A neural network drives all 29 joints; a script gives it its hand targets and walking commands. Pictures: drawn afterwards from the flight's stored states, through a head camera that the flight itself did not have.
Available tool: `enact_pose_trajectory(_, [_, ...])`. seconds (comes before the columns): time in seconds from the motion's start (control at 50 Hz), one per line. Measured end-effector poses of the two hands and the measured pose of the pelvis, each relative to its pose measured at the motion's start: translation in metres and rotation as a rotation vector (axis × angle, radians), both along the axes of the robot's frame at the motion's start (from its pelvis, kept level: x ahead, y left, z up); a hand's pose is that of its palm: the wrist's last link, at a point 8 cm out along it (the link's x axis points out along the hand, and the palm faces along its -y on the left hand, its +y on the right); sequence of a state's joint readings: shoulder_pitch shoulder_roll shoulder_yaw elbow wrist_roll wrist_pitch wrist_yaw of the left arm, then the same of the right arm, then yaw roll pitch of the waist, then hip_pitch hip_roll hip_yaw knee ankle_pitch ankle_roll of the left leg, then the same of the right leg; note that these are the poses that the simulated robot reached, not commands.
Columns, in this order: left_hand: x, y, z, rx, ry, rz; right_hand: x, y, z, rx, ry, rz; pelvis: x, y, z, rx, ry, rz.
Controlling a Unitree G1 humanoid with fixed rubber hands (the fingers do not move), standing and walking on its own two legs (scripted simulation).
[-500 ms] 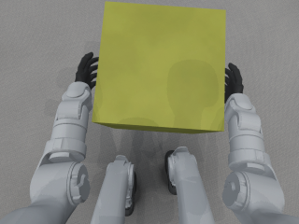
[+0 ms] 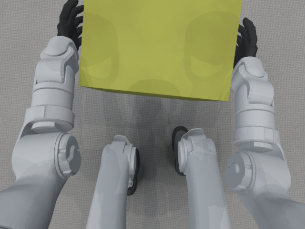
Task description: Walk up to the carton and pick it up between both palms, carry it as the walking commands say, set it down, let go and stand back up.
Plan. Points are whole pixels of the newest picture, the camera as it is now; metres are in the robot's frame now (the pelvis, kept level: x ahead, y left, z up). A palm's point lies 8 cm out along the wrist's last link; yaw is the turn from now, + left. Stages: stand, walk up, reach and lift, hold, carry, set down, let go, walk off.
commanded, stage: set down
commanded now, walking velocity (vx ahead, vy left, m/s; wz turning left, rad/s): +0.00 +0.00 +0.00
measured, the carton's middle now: (158, 39) +0.55 -0.05 -0.20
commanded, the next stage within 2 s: none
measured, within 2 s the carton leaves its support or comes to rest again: rests again in 1.12 s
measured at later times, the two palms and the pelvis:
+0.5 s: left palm (82, 44) +0.56 +0.16 -0.20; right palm (226, 56) +0.49 -0.22 -0.20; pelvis -0.04 +0.02 -0.07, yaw -2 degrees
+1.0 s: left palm (94, 44) +0.57 +0.14 -0.24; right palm (226, 56) +0.50 -0.24 -0.25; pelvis -0.02 +0.02 -0.10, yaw -2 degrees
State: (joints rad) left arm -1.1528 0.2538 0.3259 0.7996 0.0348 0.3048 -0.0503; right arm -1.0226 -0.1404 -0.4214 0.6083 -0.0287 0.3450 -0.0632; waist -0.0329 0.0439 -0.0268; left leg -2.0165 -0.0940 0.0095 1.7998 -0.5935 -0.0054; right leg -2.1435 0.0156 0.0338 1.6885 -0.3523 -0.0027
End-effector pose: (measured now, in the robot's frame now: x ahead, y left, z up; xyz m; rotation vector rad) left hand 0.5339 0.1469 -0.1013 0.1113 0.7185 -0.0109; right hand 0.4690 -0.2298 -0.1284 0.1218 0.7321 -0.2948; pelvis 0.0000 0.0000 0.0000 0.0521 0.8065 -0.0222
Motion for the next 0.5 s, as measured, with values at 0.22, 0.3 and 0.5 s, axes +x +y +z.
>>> enact_pose_trajectory(0.22, [0.011, 0.0, -0.063, -0.007, -0.027, -0.025, 0.007, 0.001, -0.057, -0.017, -0.03, -0.015, -0.023, 0.003, -0.022, -0.025, -0.197, -0.005])
enact_pose_trajectory(0.3, [0.006, 0.001, -0.1, -0.019, 0.0, -0.023, 0.013, -0.001, -0.078, -0.081, 0.004, 0.039, -0.03, 0.008, -0.036, -0.028, -0.244, -0.012])
enact_pose_trajectory(0.5, [0.021, 0.009, -0.098, -0.023, -0.024, -0.021, 0.025, 0.007, -0.075, -0.047, -0.03, -0.01, -0.039, 0.021, -0.068, -0.061, -0.291, 0.002])
